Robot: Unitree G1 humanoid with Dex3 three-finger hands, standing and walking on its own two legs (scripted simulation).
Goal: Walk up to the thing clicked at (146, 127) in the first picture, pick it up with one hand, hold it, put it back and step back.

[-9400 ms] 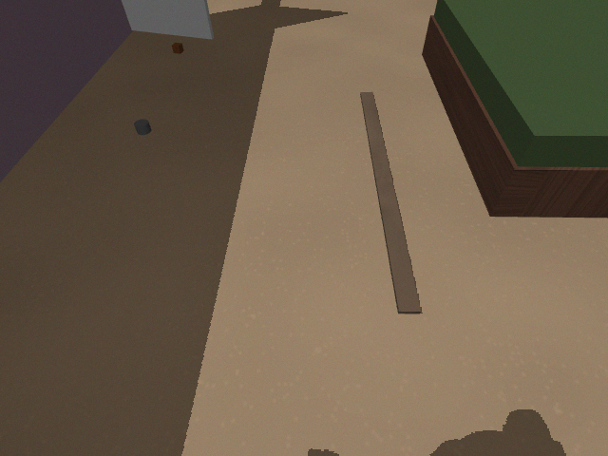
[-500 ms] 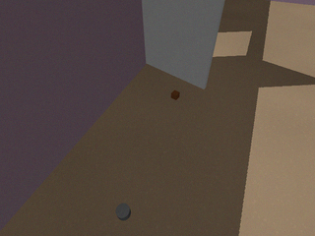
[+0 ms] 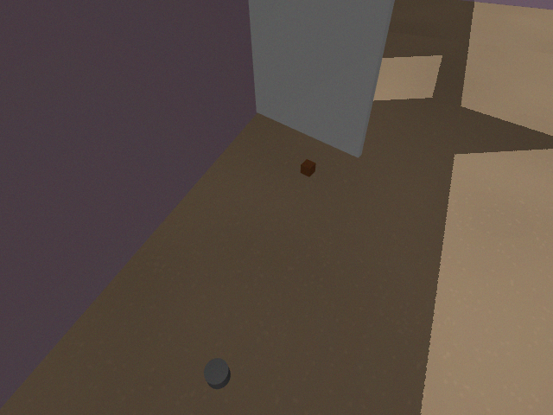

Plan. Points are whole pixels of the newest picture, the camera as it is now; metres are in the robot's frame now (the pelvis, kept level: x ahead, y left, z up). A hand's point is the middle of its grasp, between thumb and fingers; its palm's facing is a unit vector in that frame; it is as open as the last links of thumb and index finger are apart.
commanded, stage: stand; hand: left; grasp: from above
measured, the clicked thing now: (217, 373) +0.40 +0.24 -0.75
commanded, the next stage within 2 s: rise first in 0.32 s
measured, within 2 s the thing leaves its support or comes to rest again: neither
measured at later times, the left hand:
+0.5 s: hand out of the picture +0.08 +0.25 -0.16, palm faces +0.03 -0.94 -0.34, open 7.6 cm
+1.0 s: hand out of the picture +0.13 +0.26 -0.22, palm faces -0.10 -0.90 -0.42, open 13.8 cm
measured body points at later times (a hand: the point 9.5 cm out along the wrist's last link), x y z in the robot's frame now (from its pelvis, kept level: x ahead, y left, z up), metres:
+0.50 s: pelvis -0.01 +0.00 +0.00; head +0.02 +0.00 +0.45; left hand +0.08 +0.30 -0.13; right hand +0.07 -0.29 -0.13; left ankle -0.01 +0.14 -0.75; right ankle -0.02 -0.13 -0.75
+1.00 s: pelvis -0.02 +0.01 -0.07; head +0.06 +0.02 +0.37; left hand +0.14 +0.31 -0.19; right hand +0.10 -0.26 -0.17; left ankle -0.01 +0.14 -0.75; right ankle -0.02 -0.13 -0.75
